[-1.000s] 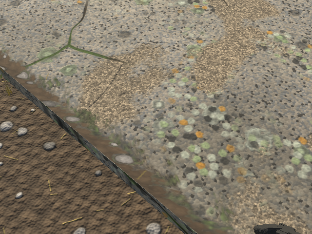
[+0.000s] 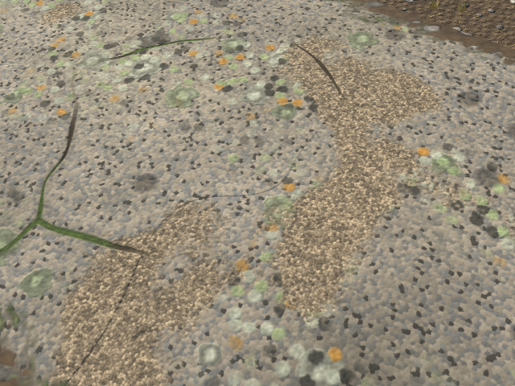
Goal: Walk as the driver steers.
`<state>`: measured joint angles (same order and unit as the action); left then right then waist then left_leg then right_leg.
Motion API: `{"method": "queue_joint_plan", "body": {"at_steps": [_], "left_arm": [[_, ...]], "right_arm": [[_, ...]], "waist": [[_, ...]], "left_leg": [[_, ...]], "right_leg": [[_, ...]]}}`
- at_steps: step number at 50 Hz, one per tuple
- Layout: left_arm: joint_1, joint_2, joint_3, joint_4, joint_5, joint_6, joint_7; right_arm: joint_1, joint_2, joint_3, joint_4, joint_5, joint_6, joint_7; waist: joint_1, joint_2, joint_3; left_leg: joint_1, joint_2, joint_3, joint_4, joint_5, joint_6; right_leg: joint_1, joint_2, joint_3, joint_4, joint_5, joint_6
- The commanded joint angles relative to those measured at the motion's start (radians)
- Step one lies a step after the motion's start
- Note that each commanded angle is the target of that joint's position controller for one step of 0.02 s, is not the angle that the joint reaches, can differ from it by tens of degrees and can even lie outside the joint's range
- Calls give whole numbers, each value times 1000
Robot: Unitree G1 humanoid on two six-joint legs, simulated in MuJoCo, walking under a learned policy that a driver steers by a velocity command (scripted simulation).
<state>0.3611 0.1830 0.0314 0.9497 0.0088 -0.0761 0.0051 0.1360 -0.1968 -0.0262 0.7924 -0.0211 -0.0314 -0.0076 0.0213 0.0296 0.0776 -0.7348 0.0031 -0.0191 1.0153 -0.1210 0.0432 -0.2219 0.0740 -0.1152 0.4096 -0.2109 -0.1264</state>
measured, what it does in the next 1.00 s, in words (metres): walks ahead: left foot, then right foot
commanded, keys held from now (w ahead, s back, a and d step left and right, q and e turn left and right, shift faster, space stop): no key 0.50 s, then w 0.50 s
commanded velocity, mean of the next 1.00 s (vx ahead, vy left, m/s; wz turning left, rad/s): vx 0.18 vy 0.00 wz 0.00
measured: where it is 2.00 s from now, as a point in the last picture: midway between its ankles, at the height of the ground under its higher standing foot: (306, 262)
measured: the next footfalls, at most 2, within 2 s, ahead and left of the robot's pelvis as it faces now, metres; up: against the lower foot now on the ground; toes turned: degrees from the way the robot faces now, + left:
left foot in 0.22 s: +0.23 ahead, +0.07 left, +0.00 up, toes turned +2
right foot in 0.48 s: +0.12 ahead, -0.14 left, +0.00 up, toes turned +1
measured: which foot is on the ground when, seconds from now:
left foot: up 0.00-0.20, down 0.22-1.00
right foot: down 0.00-0.26, up 0.28-0.46, down 0.48-0.84, up 0.86-1.00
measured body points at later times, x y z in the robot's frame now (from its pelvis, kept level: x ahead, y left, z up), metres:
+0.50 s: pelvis +0.10 -0.02 +0.00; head +0.10 -0.02 +0.45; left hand +0.17 +0.22 -0.15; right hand +0.14 -0.25 -0.15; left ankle +0.16 +0.06 -0.74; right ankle +0.08 -0.14 -0.74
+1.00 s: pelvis +0.24 -0.01 +0.00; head +0.24 +0.00 +0.45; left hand +0.30 +0.24 -0.14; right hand +0.24 -0.26 -0.14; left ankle +0.19 +0.07 -0.74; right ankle +0.23 -0.13 -0.67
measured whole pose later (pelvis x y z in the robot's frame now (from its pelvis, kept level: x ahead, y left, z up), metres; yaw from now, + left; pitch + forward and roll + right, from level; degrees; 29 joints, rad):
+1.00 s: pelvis +0.24 -0.01 +0.00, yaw +0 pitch +1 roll +0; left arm 0.28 0.23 0.05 0.96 0.03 -0.06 -0.02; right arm 0.38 -0.20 -0.05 1.00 -0.02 -0.08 0.00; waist -0.01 -0.03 -0.02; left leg -0.06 -0.05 0.06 0.28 -0.24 0.06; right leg -0.47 -0.05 -0.04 1.01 -0.29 -0.07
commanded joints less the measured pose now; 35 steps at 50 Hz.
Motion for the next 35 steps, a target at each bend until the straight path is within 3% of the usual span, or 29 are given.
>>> {"method": "queue_joint_plan", "body": {"at_steps": [1, 4, 6, 9, 10, 11, 12, 13, 14, 15, 16, 17, 19, 22, 24, 25, 26, 28, 30, 31, 32, 35], "left_arm": [[-24, 97, 6, -86, -8, -11, 22], [48, 103, 3, -75, -1, 7, 40], [68, 95, -1, -68, 9, 23, 50], [56, 113, 6, -64, 9, 31, 55], [38, 124, 8, -66, 3, 30, 56], [1, 139, 12, -74, -6, 27, 56], [-16, 143, 11, -98, -11, 19, 53], [77, 74, -2, -81, -34, 28, 43], [44, 75, 1, -67, -29, 56, 37], [25, 79, 5, -65, -4, 75, 37], [-2, 72, 3, -61, 8, 86, 33], [-12, 67, 1, -55, 9, 96, 30], [0, 61, -4, -43, 12, 105, 31], [42, 44, -12, 16, 2, 105, 39], [11, 75, -13, 15, 16, 98, 43], [-18, 93, -14, 6, 19, 90, 44], [0, 95, -12, 26, 12, 84, 41], [14, 107, -7, 37, 8, 70, 35], [26, 138, 5, 35, 7, 63, 33], [38, 157, 14, 40, 6, 59, 33], [46, 166, 21, 44, 8, 55, 34], [81, 156, 26, 63, 15, 34, 27]], "right_arm": [[120, -20, 2, 10, 8, 0, 8], [75, -15, 7, 12, 0, 4, 6], [76, -26, 7, 21, -3, 2, 1], [134, -53, -1, 53, 1, -3, -14], [162, -53, -2, 67, 2, -9, -20], [214, -54, -4, 86, -1, -16, -28], [283, -96, -13, 109, -7, -22, -38], [306, -110, -16, 124, 2, -12, -45], [282, -37, 6, 123, 20, -2, -44], [210, -38, 12, 108, 9, -5, -40], [148, -47, 10, 101, -3, -5, -40], [110, -44, 15, 104, -5, -4, -44], [75, -63, 14, 113, -6, -1, -45], [110, -95, 2, 142, 10, 6, -32], [144, -101, -8, 162, 18, 12, -25], [157, -94, -11, 167, 23, 19, -23], [150, -85, -14, 173, 25, 27, -19], [155, -85, -22, 175, 16, 34, -14], [122, -67, -24, 161, 7, 29, -1], [86, -43, -19, 147, -1, 20, 7], [56, -44, -20, 132, -9, 9, 15], [29, -64, -27, 101, -5, -22, 31]], "waist": [[-40, -113, -173], [-1, -121, -141], [5, -138, -113], [-15, -123, -91], [-35, -103, -88], [-72, -75, -101], [-81, -21, -158], [-44, 88, -244], [-63, 135, -254], [-32, 63, -157], [-13, 29, -104], [12, 23, -57], [37, 77, -53], [29, 63, -102], [5, 41, -55], [-20, 26, -19], [-22, -34, 5], [-31, -86, 2], [-21, -151, 41], [-8, -190, 69], [3, -202, 80], [3, -164, 50]], "left_leg": [[200, -25, 86, -201, 131, -24], [193, -22, 95, -308, 119, -24], [222, -15, 89, -350, 49, -19], [319, -33, 91, -441, -66, 16], [371, -29, 83, -519, -37, 31], [491, 3, 47, -605, 122, 47], [664, 100, -55, -580, 503, 82], [775, 270, -209, -549, 808, 245], [717, 366, -354, -643, 734, 343], [573, 364, -340, -708, 570, 340], [494, 323, -300, -748, 406, 310], [413, 274, -238, -789, 254, 254], [403, 180, -160, -821, 42, 167], [447, 131, -121, -798, -149, 101], [398, 112, -130, -815, -321, 30], [392, 90, -125, -818, -323, 9], [466, 55, -87, -792, -310, 13], [527, 28, -51, -667, -400, 38], [438, -24, 9, -530, -375, 36], [347, -57, 65, -454, -279, 24], [283, -39, 72, -391, -219, 23], [210, 8, 46, -327, -269, 36]], "right_leg": [[139, -178, 51, -101, 951, 57], [252, -217, 52, -89, 964, 64], [271, -250, 64, -68, 996, 39], [273, -277, 97, 20, 1114, 18], [266, -276, 102, 59, 1115, 25], [206, -270, 103, 111, 1076, 44], [100, -224, 100, 201, 848, 68], [4, -118, 76, 357, 312, 118], [-49, -13, 95, 472, -322, 126], [-47, -39, 161, 515, -440, 114], [-41, -42, 178, 513, -423, 109], [-16, -59, 180, 456, -368, 108], [18, -60, 147, 300, -292, 116], [115, -48, 95, 56, -94, 117], [128, -118, 169, -40, -10, 112], [67, -151, 213, -63, -83, 104], [-47, -134, 202, -68, -237, 93], [-130, -139, 244, -131, -460, 52], [-101, -213, 378, -240, -578, -2], [-31, -273, 460, -296, -576, -35], [20, -327, 509, -325, -532, -67], [131, -351, 490, -316, -372, -102]]}}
